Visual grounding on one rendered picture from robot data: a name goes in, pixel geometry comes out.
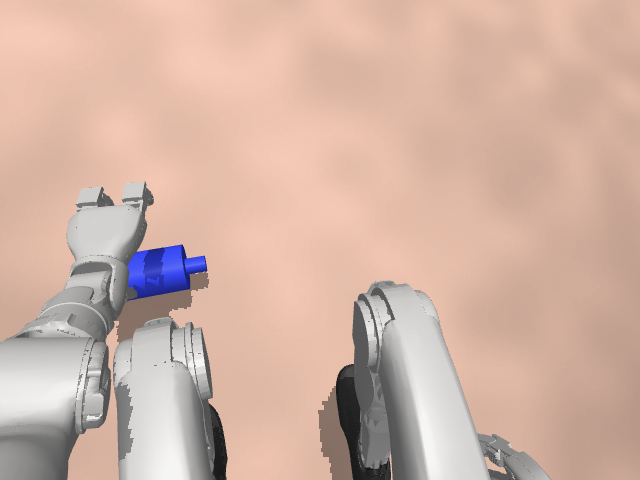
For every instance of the right robot foot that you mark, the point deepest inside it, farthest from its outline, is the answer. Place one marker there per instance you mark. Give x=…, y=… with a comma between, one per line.
x=349, y=416

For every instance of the left robot foot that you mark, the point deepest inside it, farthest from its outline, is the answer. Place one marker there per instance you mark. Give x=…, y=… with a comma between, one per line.
x=220, y=460

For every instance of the left robot arm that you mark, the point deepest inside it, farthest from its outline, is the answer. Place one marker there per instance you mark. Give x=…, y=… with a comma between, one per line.
x=54, y=377

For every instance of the left robot hand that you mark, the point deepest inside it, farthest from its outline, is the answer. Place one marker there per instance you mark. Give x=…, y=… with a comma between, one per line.
x=100, y=228

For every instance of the right robot hand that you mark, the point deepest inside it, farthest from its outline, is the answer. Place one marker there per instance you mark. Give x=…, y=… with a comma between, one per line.
x=518, y=466

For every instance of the bottle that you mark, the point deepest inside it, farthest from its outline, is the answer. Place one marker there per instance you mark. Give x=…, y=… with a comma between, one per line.
x=162, y=270

